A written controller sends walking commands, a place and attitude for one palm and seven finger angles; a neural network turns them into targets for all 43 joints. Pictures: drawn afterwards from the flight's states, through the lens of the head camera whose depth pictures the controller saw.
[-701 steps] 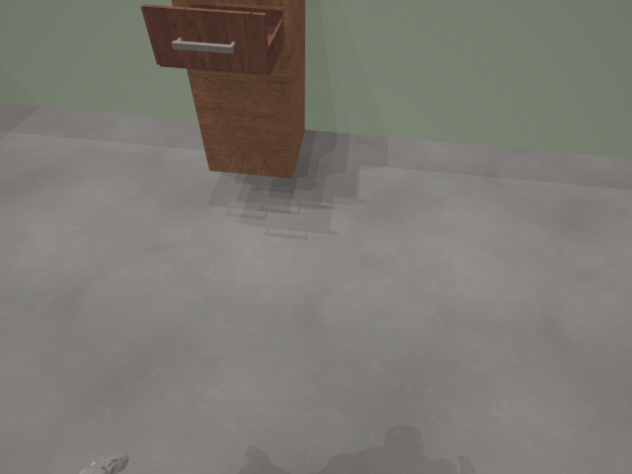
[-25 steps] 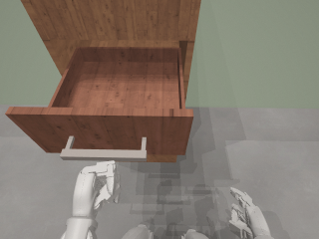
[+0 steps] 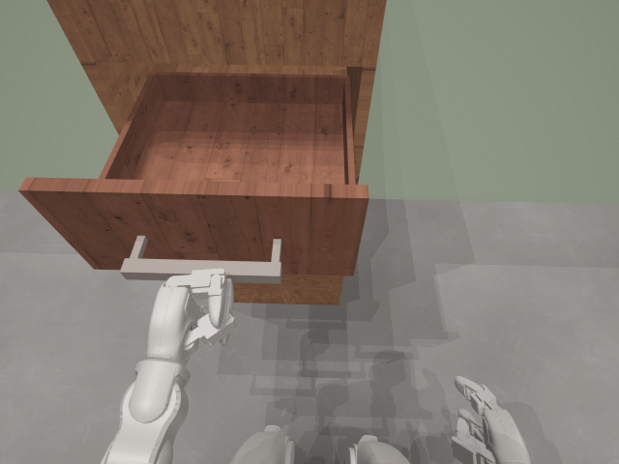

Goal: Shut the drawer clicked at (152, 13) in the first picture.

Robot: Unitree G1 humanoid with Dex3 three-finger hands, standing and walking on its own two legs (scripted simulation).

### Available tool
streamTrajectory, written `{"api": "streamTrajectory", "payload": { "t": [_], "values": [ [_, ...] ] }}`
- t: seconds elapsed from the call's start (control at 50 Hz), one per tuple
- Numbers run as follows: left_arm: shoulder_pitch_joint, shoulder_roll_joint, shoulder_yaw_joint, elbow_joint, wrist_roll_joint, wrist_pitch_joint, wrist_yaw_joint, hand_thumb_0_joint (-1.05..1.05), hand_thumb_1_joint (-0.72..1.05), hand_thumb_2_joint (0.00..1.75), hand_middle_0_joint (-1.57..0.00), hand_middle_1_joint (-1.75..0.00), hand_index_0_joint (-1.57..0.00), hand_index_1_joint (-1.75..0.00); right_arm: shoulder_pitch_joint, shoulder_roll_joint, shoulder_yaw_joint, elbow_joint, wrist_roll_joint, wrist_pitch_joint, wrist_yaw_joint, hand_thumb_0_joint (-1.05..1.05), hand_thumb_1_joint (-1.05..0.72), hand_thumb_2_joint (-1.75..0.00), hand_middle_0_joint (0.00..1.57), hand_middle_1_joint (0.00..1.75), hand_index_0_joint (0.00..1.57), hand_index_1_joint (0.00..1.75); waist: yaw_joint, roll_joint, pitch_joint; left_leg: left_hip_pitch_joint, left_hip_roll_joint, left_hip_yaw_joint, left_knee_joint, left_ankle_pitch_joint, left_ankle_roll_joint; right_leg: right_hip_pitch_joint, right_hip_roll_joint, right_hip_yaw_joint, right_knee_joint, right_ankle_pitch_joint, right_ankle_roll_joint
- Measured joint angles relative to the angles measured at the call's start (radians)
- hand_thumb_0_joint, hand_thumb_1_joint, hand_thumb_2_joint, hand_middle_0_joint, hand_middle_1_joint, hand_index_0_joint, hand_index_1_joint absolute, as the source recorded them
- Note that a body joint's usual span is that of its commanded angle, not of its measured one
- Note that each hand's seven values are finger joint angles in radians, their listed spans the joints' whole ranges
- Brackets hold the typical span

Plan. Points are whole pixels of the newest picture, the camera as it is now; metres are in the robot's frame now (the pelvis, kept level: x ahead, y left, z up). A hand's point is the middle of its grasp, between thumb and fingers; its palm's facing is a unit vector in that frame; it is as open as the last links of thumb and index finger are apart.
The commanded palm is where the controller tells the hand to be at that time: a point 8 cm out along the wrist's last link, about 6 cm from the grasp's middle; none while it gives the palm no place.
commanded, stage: push the drawer shut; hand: left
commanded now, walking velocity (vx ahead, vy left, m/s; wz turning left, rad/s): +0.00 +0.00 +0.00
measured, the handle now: (205, 257) +0.35 +0.15 +0.06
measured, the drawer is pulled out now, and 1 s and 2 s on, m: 0.25 0.11 0.00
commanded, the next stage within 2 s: none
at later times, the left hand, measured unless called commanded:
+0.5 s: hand (231, 264) +0.35 +0.12 +0.05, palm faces -0.04 -1.00 -0.04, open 3.0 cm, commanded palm +0.35 +0.17 +0.07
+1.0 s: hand (241, 219) +0.42 +0.12 +0.05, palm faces -0.01 -1.00 -0.03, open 3.0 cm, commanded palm +0.41 +0.17 +0.07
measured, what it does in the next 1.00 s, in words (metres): stands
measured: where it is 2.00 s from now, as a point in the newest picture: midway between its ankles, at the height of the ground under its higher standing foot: outside the picture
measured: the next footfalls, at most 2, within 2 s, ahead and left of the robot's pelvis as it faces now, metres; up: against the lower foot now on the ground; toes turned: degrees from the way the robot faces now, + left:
none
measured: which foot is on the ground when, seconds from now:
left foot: down 0.00-1.00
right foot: down 0.00-1.00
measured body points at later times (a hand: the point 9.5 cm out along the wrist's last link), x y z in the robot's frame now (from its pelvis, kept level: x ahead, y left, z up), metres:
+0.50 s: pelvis -0.01 +0.01 +0.01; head +0.06 +0.02 +0.45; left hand +0.35 +0.17 +0.06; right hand +0.12 -0.23 -0.10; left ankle +0.02 +0.08 -0.66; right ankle +0.01 -0.07 -0.66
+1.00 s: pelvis +0.00 +0.03 +0.01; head +0.08 +0.03 +0.45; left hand +0.42 +0.17 +0.06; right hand +0.07 -0.23 -0.11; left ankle +0.02 +0.08 -0.66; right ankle +0.01 -0.07 -0.66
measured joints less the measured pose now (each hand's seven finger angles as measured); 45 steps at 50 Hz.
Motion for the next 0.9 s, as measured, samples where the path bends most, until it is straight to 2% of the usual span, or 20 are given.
{"api": "streamTrajectory", "payload": {
  "t": [0.16,0.28,0.6,0.9],
  "values": [
    [-0.126,0.008,0.021,0.122,-0.014,0.018,-0.003,-0.01,0.73,0.93,-1.40,-1.60,-1.40,-1.60,-0.002,0.003,0.008,0.024,0.008,-0.002,-0.005,0.01,-0.90,-0.90,0.20,0.30,0.21,0.30,-0.013,-0.003,0.004,0.015,0.002,0.004,-0.024,0.022,0.002,0.014,0.002,0.004,-0.024,0.025,0.003],
    [-0.217,0.007,0.041,0.219,-0.016,0.008,-0.001,0.00,0.71,0.91,-1.40,-1.60,-1.40,-1.60,0.004,0.001,0.007,0.041,0.009,-0.004,-0.002,0.01,-0.90,-0.90,0.20,0.30,0.21,0.30,-0.022,-0.006,0.006,0.018,0.002,0.010,-0.037,0.034,0.007,0.015,0.001,0.011,-0.036,0.038,0.008],
    [-0.437,-0.009,0.089,0.445,0.005,-0.032,0.022,-0.03,0.67,0.88,-1.40,-1.60,-1.40,-1.60,0.033,-0.005,-0.004,0.085,-0.001,0.012,0.011,0.01,-0.90,-0.90,0.20,0.30,0.21,0.30,-0.041,-0.011,0.011,-0.006,-0.006,0.029,-0.046,0.040,0.026,-0.014,-0.008,0.029,-0.039,0.046,0.027],
    [-0.598,-0.010,0.162,0.630,0.032,-0.069,0.039,-0.02,0.68,0.87,-1.40,-1.60,-1.40,-1.60,0.075,0.001,-0.018,0.104,-0.016,0.036,0.031,0.01,-0.90,-0.90,0.20,0.30,0.21,0.30,-0.068,-0.013,0.004,-0.022,-0.003,0.045,-0.053,0.034,0.034,-0.035,-0.004,0.046,-0.046,0.047,0.037]
  ]
}}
